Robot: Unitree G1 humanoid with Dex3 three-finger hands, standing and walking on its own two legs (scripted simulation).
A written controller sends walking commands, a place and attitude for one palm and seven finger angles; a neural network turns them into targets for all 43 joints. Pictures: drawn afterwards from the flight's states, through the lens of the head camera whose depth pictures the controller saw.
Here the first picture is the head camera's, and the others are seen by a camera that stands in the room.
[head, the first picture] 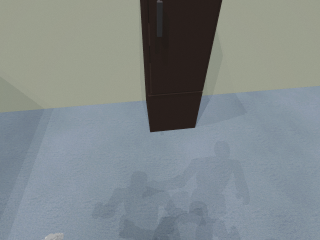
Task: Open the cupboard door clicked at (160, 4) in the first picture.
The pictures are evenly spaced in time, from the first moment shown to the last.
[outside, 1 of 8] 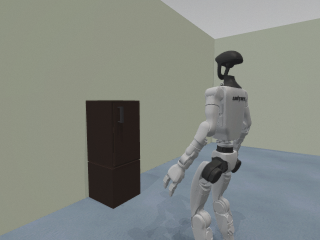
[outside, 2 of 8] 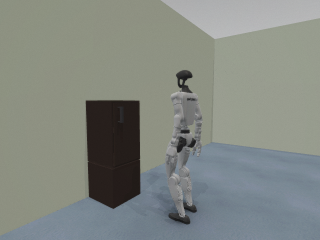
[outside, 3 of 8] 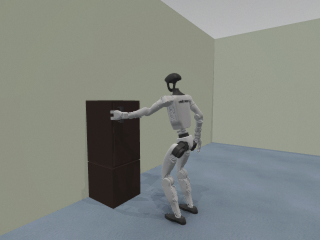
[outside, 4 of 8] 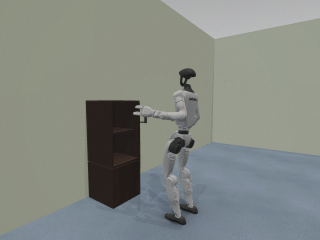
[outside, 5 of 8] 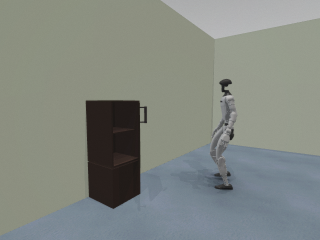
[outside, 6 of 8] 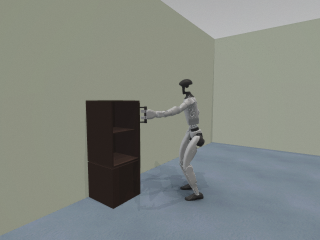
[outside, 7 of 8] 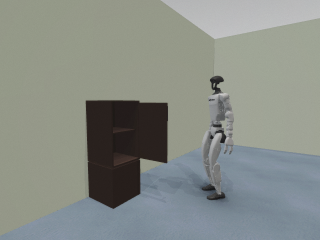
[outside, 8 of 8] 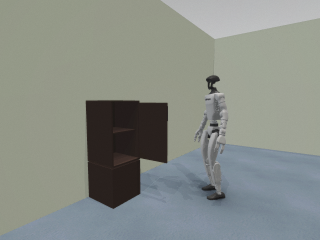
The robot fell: no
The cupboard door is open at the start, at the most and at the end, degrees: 0 95 94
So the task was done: yes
